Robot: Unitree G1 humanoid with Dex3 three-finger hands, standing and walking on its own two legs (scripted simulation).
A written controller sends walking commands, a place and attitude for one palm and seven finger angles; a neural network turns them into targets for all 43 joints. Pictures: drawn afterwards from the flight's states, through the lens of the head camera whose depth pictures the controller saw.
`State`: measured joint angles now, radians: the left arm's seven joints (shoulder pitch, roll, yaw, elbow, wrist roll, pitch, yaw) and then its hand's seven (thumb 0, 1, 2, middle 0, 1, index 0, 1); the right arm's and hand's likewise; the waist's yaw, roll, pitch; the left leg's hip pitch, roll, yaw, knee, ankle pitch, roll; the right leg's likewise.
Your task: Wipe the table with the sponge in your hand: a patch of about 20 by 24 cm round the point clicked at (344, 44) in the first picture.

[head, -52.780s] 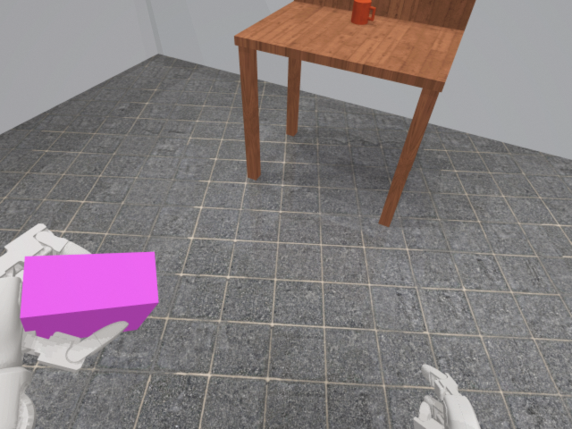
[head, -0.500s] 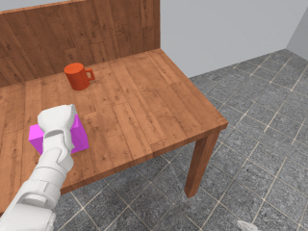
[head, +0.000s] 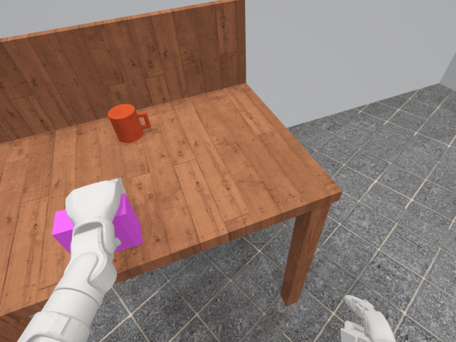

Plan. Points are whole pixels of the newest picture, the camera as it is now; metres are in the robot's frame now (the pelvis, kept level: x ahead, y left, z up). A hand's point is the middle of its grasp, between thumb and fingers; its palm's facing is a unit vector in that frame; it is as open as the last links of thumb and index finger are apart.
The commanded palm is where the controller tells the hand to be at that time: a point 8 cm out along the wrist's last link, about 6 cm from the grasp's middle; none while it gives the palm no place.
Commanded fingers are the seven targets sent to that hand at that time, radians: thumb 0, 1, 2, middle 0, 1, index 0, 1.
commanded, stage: wipe back along the first lane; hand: left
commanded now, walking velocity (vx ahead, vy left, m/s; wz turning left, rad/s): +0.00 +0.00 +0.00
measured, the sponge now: (104, 233) +0.31 +0.28 +0.01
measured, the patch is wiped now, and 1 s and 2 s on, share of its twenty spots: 1.00 1.00 1.00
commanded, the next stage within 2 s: lift the sponge slowly off the table in 0.08 s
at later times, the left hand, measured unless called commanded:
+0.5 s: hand (108, 230) +0.29 +0.25 +0.05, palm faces -0.04 -0.07 -1.00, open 9.7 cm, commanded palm +0.26 +0.25 +0.11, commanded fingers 0.00 0.10 1.30 -1.20 -1.60 -1.20 -1.60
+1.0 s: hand (102, 228) +0.28 +0.25 +0.07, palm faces +0.00 -0.07 -1.00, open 9.7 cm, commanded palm +0.27 +0.25 +0.14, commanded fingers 0.00 0.10 1.30 -1.20 -1.60 -1.20 -1.60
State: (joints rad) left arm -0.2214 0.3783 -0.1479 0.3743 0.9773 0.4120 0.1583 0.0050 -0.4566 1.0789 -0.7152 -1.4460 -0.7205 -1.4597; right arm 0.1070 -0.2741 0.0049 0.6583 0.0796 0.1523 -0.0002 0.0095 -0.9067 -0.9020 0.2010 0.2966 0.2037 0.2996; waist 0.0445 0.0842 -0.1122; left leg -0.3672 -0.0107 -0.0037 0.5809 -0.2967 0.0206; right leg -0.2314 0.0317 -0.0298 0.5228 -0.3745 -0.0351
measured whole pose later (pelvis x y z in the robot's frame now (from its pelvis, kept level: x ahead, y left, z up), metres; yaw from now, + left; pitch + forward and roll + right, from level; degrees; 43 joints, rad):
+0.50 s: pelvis -0.01 -0.01 +0.00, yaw +0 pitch +3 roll +0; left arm -0.14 0.39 -0.14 0.27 0.96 0.41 0.11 0.01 -0.47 1.08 -0.74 -1.42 -0.74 -1.43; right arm 0.09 -0.27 0.01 0.67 0.07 0.12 -0.02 0.01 -0.91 -0.90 0.20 0.30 0.20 0.30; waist 0.05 0.09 -0.08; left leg -0.32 0.00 0.00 0.55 -0.28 0.01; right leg -0.20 0.04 -0.03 0.51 -0.36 -0.05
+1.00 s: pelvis -0.02 -0.01 +0.00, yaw +1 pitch +0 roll +0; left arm -0.21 0.40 -0.17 0.26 0.95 0.40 0.07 0.00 -0.49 1.08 -0.78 -1.38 -0.78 -1.39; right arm 0.04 -0.26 0.02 0.70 0.07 0.07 -0.05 0.01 -0.91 -0.90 0.20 0.30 0.20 0.30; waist 0.08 0.09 -0.04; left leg -0.28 -0.01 -0.02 0.51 -0.23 0.00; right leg -0.16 0.04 -0.04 0.50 -0.34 -0.05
